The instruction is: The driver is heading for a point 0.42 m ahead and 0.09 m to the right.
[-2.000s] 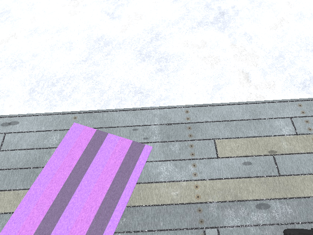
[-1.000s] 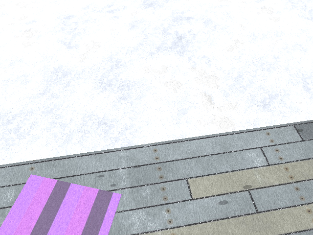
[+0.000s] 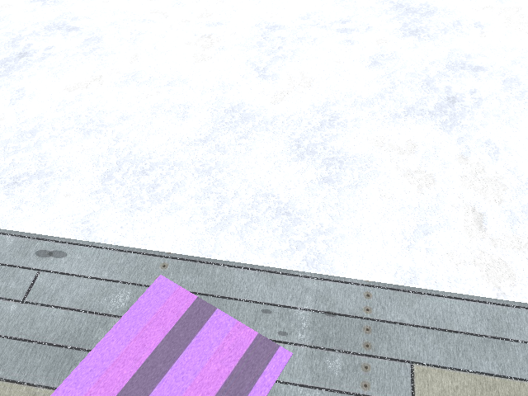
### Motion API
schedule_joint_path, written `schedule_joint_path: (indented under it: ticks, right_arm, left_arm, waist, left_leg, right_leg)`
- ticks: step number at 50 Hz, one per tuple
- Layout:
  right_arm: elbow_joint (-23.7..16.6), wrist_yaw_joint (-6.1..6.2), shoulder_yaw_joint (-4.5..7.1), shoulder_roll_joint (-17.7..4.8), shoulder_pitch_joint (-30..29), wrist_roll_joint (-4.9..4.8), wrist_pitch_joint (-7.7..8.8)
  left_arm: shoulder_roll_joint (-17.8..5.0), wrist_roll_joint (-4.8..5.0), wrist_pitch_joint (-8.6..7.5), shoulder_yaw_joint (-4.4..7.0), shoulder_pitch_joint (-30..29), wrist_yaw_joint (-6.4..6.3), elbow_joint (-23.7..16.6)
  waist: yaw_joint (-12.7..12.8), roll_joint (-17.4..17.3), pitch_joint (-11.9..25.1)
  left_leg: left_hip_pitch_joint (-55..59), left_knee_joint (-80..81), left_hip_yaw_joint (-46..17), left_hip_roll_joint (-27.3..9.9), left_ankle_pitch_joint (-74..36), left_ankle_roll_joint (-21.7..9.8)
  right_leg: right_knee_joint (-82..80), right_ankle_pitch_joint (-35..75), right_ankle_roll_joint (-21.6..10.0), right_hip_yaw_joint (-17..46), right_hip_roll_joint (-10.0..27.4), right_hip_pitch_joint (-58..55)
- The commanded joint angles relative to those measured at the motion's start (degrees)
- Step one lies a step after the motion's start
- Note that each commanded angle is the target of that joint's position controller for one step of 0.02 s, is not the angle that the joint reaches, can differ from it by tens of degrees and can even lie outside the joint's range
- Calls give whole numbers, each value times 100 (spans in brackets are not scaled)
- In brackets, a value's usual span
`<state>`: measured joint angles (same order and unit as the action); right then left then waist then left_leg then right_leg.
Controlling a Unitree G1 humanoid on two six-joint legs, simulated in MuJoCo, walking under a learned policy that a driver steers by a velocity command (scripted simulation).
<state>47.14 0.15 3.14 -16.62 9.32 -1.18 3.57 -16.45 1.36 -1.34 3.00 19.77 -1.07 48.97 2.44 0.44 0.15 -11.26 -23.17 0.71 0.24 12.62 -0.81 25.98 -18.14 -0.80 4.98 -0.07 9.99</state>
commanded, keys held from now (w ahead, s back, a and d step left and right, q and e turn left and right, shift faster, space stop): w+e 0.42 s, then no key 0.58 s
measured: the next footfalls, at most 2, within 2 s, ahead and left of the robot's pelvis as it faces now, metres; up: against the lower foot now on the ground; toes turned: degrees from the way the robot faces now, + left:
right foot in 0.44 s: +0.34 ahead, -0.16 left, +0.00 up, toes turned -17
left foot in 0.88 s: +0.46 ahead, +0.05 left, +0.00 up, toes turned -20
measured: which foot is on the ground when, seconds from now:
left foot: down 0.00-0.42, up 0.44-0.86, down 0.88-1.00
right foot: up 0.00-0.42, down 0.44-1.00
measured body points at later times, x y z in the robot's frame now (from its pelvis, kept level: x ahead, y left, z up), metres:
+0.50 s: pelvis +0.21 -0.06 -0.03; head +0.26 -0.07 +0.42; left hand +0.47 +0.13 -0.12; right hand +0.15 -0.33 -0.16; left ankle +0.04 +0.12 -0.64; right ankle +0.30 -0.14 -0.74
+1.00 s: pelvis +0.33 -0.07 +0.00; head +0.34 -0.07 +0.45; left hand +0.50 +0.12 -0.14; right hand +0.33 -0.34 -0.13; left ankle +0.42 +0.06 -0.74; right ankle +0.30 -0.14 -0.74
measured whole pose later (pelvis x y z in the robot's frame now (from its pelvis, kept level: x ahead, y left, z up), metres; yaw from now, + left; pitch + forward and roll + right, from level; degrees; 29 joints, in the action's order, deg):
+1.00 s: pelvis +0.33 -0.07 +0.00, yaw -19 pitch +0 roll -1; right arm 48.4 2.8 1.6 -12.1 13.2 0.0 -1.9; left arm -10.8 -0.5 0.1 1.2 13.4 -0.7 48.9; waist -0.5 0.4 -1.1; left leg -16.7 -28.9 -2.6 -3.1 11.9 3.1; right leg 27.4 -15.0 -3.9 0.0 -5.0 11.9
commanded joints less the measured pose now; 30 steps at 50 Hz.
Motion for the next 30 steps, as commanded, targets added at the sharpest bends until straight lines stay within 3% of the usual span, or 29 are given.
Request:
schedule_joint_path:
  ticks: [1, 2, 3, 5, 6, 8, 10, 13, 15, 18, 20, 21, 22, 23, 24, 25, 26, 27, 28, 30]
  right_arm:
    - [222, 53, 446, -1613, 1826, 128, 59]
    - [113, 37, 334, -1141, 1446, 139, 140]
    - [37, 32, 222, -747, 1073, 103, 209]
    - [-7, 6, 158, -539, 742, 86, 234]
    - [-11, 8, 135, -479, 731, 134, 237]
    - [26, 7, 137, -482, 792, 203, 248]
    - [52, 19, 136, -538, 763, 212, 249]
    - [102, 61, 141, -681, 861, 162, 240]
    - [256, 57, 131, -701, 1132, 87, 168]
    - [261, 77, 179, -927, 1109, 16, 48]
    - [186, 140, 255, -1158, 1006, -36, -36]
    - [112, 169, 246, -1187, 864, -41, -67]
    - [30, 185, 174, -999, 1023, 65, -11]
    - [-160, 35, -113, -75, 2073, 294, 107]
    - [-24, -7, 55, -858, 1543, 41, 238]
    - [-206, 16, 124, -969, 1016, -148, 226]
    - [-280, 135, 76, -829, 778, -59, 187]
    - [-212, 225, 87, -748, 763, -16, 116]
    - [-134, 250, 108, -744, 992, -19, 4]
    - [-19, 272, 110, -589, 1309, 41, -163]
  left_arm:
    - [-145, 75, -262, -22, -954, 26, -935]
    - [-669, 165, -309, 109, -900, 17, -855]
    - [-792, 187, -308, 171, -722, 58, -748]
    - [-661, 90, -274, 184, -617, 92, -615]
    - [-537, 61, -273, 164, -661, 128, -613]
    - [-342, 49, -265, 117, -711, 192, -663]
    - [-263, 36, -249, 75, -977, 221, -851]
    - [-91, -11, -250, -34, -1608, 325, -1207]
    - [20, -30, -233, -74, -1689, 417, -1295]
    - [-203, -12, -187, 17, -1689, 524, -1517]
    - [-469, -9, -118, 176, -975, 499, -1439]
    - [-790, 4, -85, 345, -44, 419, -1226]
    - [-1221, -15, -3, 493, 543, 258, -1114]
    - [-1680, -108, 2, 432, 111, 188, -1308]
    - [-1168, -169, 22, 320, 420, 220, -1383]
    - [-946, -199, 5, 220, 29, 244, -1286]
    - [-675, -153, -10, 141, -410, 244, -1292]
    - [-465, -181, -40, 71, -685, 223, -1292]
    - [-441, -278, -75, 63, -800, 222, -1328]
    - [-438, -310, -218, 83, -913, 259, -1285]
  waist:
    - [-994, -1499, 225]
    - [-863, -960, -247]
    - [-673, -1004, -546]
    - [-517, -850, -673]
    - [-513, -755, -652]
    - [-510, -638, -543]
    - [-532, -564, -642]
    - [-682, -463, -818]
    - [-699, -337, -794]
    - [-460, -456, -536]
    - [24, -672, 50]
    - [553, -606, 519]
    - [771, 149, 937]
    - [-202, 1592, 1967]
    - [440, 559, 2724]
    - [283, 275, 1688]
    - [51, -125, 869]
    - [-142, -142, 561]
    - [-330, 35, 479]
    - [-513, 115, 426]
  left_leg:
    - [2377, 1243, -3223, -2492, 1868, -1147]
    - [2006, 1449, -3217, -2425, 2589, -1297]
    - [1909, 1521, -2700, -2088, 2326, -1053]
    - [1789, 1574, -1668, -1731, 879, -763]
    - [1616, 1565, -1177, -1556, 121, -670]
    - [1379, 1589, -515, -1390, -874, -687]
    - [1048, 1712, -55, -1286, -1272, -734]
    - [715, 1834, 475, -1239, -1517, -720]
    - [851, 1488, 730, -1324, -2161, -746]
    - [1387, 764, 909, -1557, -4078, -647]
    - [1577, -538, 1020, -1571, -5791, -523]
    - [1100, -1771, 1111, -1393, -5728, -372]
    - [-232, -3494, 1049, -1057, -3776, -59]
    - [-2332, -5956, 364, 82, 2476, 301]
    - [-2254, -6437, -781, 114, 2390, 247]
    - [-2542, -6218, -677, -174, 2053, 184]
    - [-2560, -5793, -526, -396, 1727, 189]
    - [-2291, -5412, -522, -542, 1513, 185]
    - [-1787, -5249, -545, -620, 1248, 186]
    - [-1276, -4824, -447, -560, 895, 315]
  right_leg:
    - [2251, -1599, -167, -46, -187, 3428]
    - [3100, -1288, -206, 334, 225, 3723]
    - [3353, -734, -256, 427, 302, 3930]
    - [3512, 53, -218, 382, 451, 4019]
    - [3541, 417, -184, 333, 498, 3885]
    - [3500, 949, -44, 149, 500, 3743]
    - [2912, 1404, 88, -19, 495, 3559]
    - [1773, 2049, 81, -508, 473, 3046]
    - [1410, 2223, -49, -723, 368, 2809]
    - [1227, 1540, -368, -949, 103, 2461]
    - [1252, 1002, -636, -1210, -311, 1468]
    - [952, 1278, -841, -1181, -495, 154]
    - [677, 2263, -1110, -130, 109, -1421]
    - [453, 3249, -2395, 3042, 1953, -3335]
    - [-284, 3421, -2518, 3573, 2255, -2980]
    - [-345, 3883, -2167, 2544, 2049, -2204]
    - [-333, 4326, -1854, 1774, 1741, -1198]
    - [-409, 4410, -1644, 1231, 1450, -464]
    - [-594, 4462, -1571, 870, 1273, 151]
    - [-764, 4746, -1607, 464, 1087, 733]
